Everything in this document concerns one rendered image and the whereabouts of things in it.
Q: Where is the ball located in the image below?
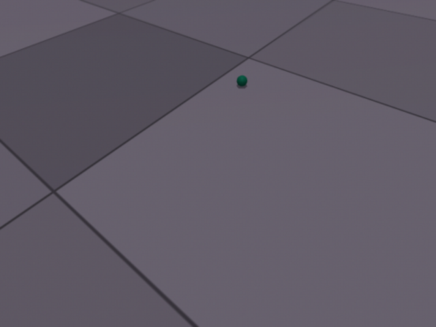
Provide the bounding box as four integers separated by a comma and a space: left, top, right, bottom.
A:
237, 76, 247, 87

